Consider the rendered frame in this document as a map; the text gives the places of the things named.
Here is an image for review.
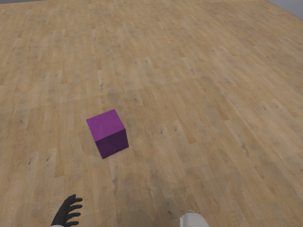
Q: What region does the right robot thigh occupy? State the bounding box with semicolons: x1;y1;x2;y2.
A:
180;212;209;227

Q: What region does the robot left hand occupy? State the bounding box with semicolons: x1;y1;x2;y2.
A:
50;194;83;227

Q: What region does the carton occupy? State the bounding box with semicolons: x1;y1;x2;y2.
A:
86;109;129;159

